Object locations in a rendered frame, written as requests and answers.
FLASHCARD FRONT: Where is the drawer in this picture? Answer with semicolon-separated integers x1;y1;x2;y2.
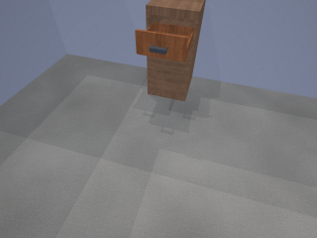
135;22;195;62

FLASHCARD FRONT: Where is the handle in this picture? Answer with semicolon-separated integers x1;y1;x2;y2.
149;45;168;55

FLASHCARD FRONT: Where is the cabinet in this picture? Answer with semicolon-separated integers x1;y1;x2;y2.
146;0;206;102

